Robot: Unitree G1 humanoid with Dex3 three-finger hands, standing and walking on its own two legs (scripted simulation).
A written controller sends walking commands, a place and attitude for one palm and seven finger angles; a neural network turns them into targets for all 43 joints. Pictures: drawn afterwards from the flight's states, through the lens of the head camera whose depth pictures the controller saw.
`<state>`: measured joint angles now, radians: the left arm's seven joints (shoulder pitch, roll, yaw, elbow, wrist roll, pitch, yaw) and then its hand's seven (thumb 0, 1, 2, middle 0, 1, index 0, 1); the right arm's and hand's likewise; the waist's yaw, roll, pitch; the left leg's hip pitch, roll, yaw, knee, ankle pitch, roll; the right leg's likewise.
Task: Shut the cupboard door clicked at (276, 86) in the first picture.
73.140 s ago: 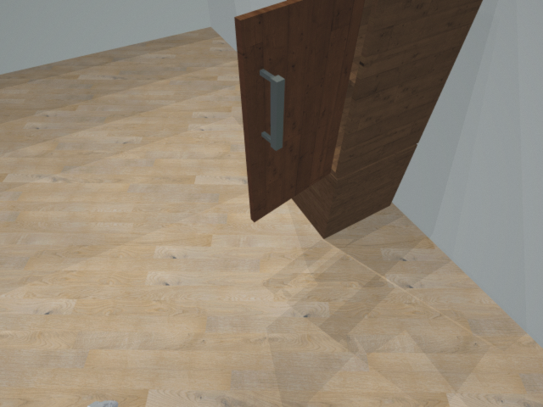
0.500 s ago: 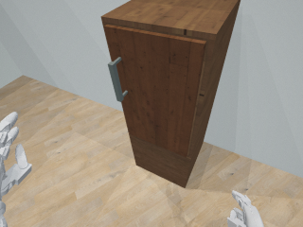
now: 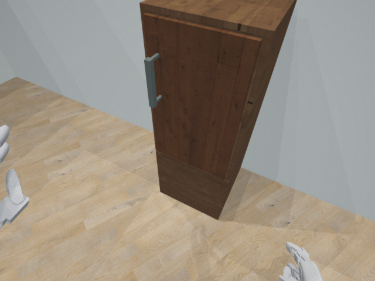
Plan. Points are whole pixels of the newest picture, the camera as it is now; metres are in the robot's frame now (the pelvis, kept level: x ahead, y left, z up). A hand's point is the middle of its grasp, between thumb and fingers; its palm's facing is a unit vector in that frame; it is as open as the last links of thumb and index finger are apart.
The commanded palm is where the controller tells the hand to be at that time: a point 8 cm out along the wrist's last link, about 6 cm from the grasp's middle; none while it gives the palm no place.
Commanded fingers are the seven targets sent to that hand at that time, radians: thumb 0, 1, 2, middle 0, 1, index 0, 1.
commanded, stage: step back with the hand held close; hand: left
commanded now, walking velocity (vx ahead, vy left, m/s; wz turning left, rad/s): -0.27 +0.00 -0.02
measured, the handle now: (154, 81) +0.69 +0.15 +0.06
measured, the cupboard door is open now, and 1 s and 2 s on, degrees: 0 0 0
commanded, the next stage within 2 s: stop stepping back and stand still in 0.58 s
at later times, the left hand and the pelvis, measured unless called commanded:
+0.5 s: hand out of the picture +0.13 +0.30 +0.18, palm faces +0.49 -0.75 -0.44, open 7.4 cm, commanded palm +0.06 +0.32 +0.18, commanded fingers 0.00 0.90 0.90 -0.20 -0.30 -0.20 -0.30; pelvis -0.07 +0.01 +0.00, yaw +2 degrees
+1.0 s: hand out of the picture +0.05 +0.28 +0.17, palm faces +0.49 -0.80 -0.35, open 7.4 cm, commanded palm +0.02 +0.30 +0.18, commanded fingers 0.00 0.90 0.90 -0.20 -0.30 -0.20 -0.30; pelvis -0.13 +0.01 -0.02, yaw -2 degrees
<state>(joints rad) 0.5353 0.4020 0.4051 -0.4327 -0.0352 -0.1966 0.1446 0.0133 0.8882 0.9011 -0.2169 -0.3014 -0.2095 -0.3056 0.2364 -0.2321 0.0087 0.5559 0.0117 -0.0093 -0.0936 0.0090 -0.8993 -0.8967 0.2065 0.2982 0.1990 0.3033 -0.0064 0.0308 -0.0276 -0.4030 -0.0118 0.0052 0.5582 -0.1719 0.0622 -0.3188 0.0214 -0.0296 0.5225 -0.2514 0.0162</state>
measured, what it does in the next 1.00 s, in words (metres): walks backwards: right foot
